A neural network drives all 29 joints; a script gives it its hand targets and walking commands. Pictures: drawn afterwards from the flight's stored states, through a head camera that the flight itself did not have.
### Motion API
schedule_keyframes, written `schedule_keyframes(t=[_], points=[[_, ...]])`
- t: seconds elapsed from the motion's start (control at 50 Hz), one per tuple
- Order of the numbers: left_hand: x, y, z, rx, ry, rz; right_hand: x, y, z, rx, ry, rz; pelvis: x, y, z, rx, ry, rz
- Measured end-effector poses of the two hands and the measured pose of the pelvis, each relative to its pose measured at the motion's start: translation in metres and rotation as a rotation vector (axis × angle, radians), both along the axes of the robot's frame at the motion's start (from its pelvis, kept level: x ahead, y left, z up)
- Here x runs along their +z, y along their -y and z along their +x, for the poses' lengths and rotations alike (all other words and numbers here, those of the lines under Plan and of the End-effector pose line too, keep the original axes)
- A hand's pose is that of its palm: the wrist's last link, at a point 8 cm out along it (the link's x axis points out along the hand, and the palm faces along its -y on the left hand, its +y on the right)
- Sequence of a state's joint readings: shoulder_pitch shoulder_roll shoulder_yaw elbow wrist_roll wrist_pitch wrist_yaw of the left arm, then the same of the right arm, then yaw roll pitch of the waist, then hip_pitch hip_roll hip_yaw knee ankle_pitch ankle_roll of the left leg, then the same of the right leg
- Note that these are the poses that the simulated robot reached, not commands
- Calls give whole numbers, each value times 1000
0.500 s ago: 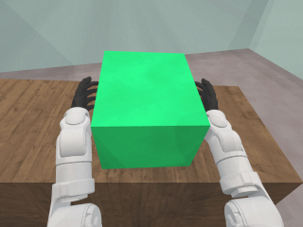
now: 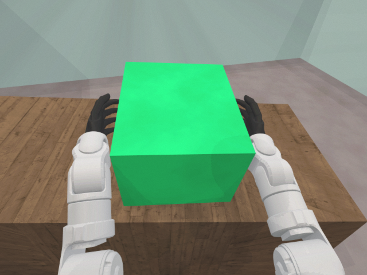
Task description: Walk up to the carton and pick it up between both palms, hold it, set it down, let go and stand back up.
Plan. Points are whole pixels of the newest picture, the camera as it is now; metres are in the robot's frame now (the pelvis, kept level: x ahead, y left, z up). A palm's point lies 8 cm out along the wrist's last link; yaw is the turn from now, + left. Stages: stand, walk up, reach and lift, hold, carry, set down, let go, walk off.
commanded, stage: hold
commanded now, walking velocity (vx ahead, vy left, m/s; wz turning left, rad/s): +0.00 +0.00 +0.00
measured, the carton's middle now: (176, 130) +0.39 +0.01 +0.15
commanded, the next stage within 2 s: none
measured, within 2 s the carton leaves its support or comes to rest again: neither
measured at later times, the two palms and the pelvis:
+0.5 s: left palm (97, 132) +0.35 +0.17 +0.18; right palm (251, 132) +0.35 -0.15 +0.17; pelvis +0.00 +0.00 +0.00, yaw +0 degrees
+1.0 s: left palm (97, 130) +0.35 +0.17 +0.18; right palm (252, 131) +0.35 -0.16 +0.17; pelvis +0.00 +0.00 +0.00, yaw +0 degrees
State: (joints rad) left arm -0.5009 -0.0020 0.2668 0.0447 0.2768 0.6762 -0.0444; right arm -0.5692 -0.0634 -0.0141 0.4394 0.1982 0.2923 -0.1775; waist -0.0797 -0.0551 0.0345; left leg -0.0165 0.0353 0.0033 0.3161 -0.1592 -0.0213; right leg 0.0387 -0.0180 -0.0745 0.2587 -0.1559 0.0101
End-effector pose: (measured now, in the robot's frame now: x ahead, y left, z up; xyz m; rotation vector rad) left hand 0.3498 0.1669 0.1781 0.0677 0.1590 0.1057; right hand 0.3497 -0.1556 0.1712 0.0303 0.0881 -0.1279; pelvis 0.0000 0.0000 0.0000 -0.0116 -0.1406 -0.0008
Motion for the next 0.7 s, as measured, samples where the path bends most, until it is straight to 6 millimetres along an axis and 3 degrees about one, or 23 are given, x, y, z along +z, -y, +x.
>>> schedule_keyframes(t=[0.7], points=[[2,-1,-1,4,0,7,3,-1,1,3,3,11,0,0,-2,-8,-9,2]])
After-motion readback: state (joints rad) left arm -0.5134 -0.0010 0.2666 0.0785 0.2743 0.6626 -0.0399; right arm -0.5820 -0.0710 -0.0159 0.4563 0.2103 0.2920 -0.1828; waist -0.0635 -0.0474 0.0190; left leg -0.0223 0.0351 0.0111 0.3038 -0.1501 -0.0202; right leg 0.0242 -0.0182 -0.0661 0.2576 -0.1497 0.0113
